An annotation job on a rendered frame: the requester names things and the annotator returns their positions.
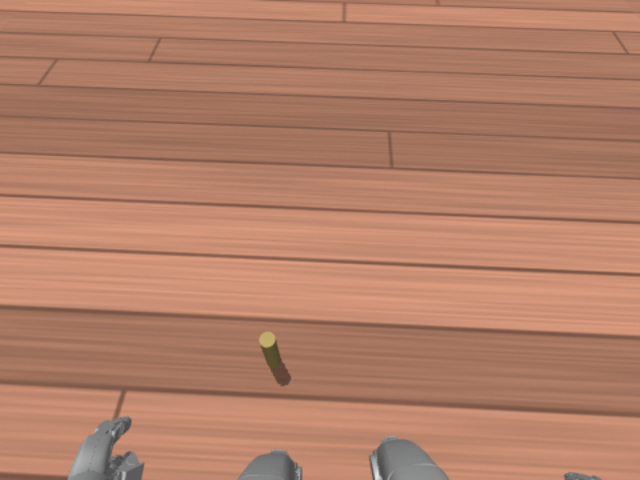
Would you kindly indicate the left robot hand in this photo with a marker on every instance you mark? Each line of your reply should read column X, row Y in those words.
column 95, row 452

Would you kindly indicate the can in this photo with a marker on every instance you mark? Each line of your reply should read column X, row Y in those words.
column 270, row 350

